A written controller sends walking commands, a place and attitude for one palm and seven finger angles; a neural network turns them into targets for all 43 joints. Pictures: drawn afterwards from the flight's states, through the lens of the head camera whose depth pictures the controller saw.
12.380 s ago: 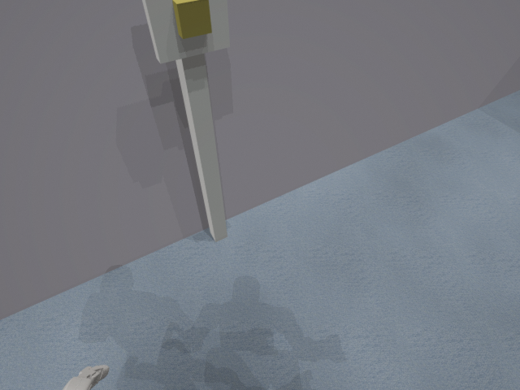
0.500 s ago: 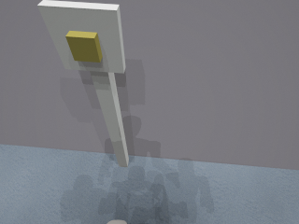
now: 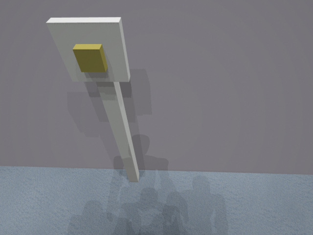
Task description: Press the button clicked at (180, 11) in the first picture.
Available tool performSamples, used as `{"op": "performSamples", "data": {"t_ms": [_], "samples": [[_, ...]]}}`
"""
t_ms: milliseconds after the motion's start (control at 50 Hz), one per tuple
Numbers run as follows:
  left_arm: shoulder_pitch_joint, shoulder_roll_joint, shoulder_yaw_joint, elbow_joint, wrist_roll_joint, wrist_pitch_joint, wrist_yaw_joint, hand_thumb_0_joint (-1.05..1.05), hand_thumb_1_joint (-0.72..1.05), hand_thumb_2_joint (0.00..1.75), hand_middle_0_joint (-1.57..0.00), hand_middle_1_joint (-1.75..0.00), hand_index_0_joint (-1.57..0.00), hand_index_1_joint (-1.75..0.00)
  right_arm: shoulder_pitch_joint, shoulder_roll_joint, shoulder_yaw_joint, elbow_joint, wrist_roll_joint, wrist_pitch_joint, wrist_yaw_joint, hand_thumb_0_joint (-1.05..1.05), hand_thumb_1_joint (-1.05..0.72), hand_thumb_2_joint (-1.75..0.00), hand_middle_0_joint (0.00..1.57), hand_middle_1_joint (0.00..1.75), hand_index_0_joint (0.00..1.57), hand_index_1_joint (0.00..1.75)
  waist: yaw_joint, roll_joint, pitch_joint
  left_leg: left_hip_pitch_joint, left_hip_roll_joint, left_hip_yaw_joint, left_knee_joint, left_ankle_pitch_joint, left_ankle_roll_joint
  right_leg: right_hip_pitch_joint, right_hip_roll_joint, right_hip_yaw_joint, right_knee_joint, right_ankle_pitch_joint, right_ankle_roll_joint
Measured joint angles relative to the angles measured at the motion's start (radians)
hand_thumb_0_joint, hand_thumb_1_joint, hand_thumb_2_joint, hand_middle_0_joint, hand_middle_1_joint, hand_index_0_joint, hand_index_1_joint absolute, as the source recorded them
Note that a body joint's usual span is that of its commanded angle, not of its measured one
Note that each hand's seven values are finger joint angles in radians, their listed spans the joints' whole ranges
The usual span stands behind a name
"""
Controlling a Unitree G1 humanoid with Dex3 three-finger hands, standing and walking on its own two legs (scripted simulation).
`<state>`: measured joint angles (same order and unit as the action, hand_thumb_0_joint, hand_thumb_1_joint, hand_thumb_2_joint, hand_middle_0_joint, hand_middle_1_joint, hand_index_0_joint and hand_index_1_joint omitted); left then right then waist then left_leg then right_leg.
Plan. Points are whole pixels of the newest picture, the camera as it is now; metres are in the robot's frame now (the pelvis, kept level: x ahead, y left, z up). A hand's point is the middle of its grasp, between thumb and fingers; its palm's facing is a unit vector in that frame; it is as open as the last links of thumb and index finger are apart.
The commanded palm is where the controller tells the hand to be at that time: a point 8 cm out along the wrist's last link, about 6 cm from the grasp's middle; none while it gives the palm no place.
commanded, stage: come to a stop and stand still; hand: left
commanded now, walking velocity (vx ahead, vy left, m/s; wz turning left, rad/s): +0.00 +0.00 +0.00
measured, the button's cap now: (91, 57) +0.52 +0.21 +0.19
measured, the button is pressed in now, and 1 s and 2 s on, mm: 0 0 0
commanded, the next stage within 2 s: look again from close up in 0.82 s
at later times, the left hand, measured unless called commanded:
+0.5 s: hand out of the picture -0.02 +0.12 -0.17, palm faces +0.03 -0.99 -0.16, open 7.4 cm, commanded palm none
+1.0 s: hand out of the picture +0.00 +0.13 -0.17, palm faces +0.03 -0.98 -0.19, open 7.4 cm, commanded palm none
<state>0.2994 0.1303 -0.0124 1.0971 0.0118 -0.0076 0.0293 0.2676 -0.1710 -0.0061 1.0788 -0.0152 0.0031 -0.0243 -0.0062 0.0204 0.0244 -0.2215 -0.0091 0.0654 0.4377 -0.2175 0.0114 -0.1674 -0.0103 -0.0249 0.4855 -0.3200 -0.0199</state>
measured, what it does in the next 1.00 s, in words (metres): stands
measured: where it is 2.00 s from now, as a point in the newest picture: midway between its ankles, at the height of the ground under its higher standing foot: outside the picture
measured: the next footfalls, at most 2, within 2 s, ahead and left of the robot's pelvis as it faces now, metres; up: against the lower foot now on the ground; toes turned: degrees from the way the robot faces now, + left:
none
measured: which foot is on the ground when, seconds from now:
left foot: down 0.00-1.00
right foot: down 0.00-1.00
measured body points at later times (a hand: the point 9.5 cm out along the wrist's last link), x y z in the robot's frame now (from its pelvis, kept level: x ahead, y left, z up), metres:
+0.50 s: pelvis +0.00 -0.03 +0.00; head +0.01 -0.03 +0.45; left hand -0.02 +0.18 -0.16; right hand -0.02 -0.24 -0.16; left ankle +0.01 +0.11 -0.74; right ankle -0.04 -0.10 -0.74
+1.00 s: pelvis +0.01 -0.04 +0.00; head +0.04 -0.04 +0.45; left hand +0.00 +0.18 -0.16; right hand +0.02 -0.26 -0.17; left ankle +0.01 +0.11 -0.74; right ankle -0.04 -0.10 -0.74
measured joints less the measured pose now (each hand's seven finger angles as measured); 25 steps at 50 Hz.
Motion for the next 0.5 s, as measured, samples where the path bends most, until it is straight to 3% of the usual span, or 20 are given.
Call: {"op": "performSamples", "data": {"t_ms": [500], "samples": [[0.025, -0.017, -0.006, 0.035, -0.007, -0.014, 0.0, 0.01, 0.91, 0.9, -0.2, -0.3, -0.2, -0.29, 0.034, 0.048, 0.016, 0.081, -0.001, -0.006, -0.008, 0.0, -0.9, -0.9, 0.2, 0.3, 0.2, 0.3, 0.005, -0.024, 0.008, 0.025, 0.049, -0.02, -0.018, 0.008, -0.043, 0.041, 0.052, -0.017, -0.051, 0.021, -0.045]]}}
